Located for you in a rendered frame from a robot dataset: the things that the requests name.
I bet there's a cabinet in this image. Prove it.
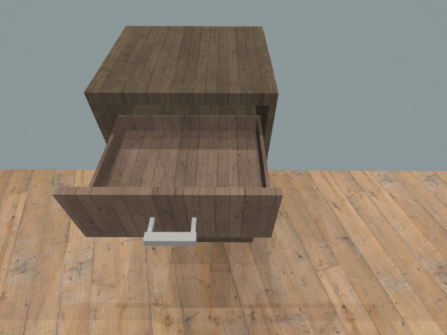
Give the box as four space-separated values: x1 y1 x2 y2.
84 26 279 242

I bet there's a drawer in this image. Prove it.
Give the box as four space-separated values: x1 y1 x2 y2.
52 115 283 238

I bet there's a handle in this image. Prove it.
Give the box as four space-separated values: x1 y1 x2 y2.
143 217 197 246

